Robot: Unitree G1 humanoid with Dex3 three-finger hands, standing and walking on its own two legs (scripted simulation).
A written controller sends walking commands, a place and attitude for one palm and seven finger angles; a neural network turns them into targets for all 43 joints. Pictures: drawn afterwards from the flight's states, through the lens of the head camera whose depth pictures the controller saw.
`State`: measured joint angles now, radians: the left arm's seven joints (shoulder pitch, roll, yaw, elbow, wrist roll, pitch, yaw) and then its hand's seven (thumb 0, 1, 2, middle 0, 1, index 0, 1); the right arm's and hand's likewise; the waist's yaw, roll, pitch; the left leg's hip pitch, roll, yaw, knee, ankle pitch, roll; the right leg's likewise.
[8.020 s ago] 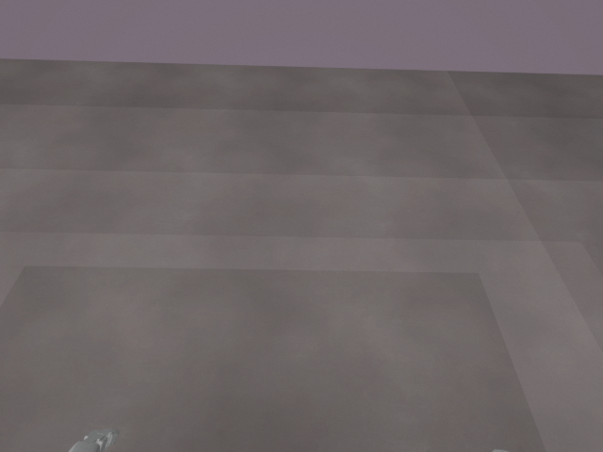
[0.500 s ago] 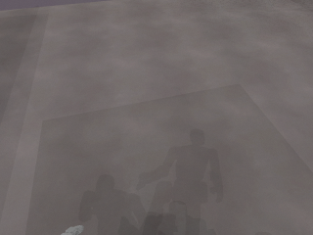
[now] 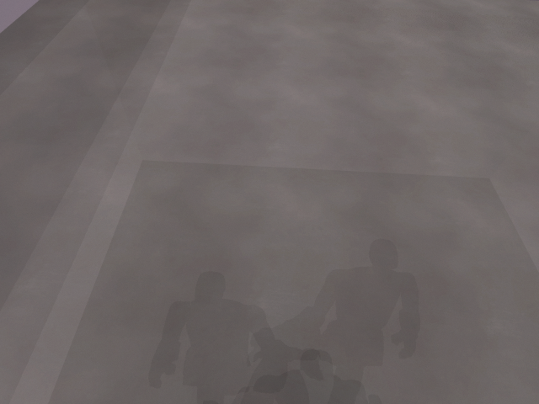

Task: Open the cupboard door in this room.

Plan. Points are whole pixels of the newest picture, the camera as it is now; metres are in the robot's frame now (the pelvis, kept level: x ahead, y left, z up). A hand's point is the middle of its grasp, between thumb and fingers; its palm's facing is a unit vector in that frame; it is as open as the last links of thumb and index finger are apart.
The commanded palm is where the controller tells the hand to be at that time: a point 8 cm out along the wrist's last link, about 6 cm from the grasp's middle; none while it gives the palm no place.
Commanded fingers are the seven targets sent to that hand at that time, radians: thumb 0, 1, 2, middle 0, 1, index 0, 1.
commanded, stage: turn or walk to find it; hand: left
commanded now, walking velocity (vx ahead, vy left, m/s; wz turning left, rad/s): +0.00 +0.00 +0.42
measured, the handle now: out of the picture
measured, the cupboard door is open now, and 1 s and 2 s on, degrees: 0 0 0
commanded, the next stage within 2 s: none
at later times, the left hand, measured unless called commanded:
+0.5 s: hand out of the picture +0.03 +0.18 -0.13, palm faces +0.22 -0.94 -0.28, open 7.4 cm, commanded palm none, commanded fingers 0.00 0.90 0.90 -0.20 -0.30 -0.20 -0.30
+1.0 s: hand out of the picture -0.09 +0.23 -0.16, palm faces +0.45 -0.86 -0.25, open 7.4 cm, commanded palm none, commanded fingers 0.00 0.90 0.90 -0.20 -0.30 -0.20 -0.30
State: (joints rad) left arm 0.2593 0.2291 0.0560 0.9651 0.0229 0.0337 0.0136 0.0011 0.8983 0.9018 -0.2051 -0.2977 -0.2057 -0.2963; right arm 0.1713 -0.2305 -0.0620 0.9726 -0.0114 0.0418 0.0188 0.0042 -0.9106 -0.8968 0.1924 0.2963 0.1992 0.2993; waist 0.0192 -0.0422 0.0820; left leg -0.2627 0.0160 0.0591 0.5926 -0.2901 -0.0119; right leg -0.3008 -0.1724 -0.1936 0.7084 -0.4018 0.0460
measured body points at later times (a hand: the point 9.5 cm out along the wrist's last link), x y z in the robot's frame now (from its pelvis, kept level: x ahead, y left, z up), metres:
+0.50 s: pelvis -0.02 -0.03 +0.01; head +0.01 -0.06 +0.46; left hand +0.02 +0.23 -0.11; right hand +0.08 -0.27 -0.15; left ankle -0.06 +0.11 -0.65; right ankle +0.00 -0.13 -0.72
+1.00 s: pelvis -0.05 +0.01 +0.02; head -0.03 +0.03 +0.46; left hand -0.12 +0.27 -0.14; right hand +0.13 -0.18 -0.12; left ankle -0.09 +0.11 -0.72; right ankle -0.01 -0.13 -0.66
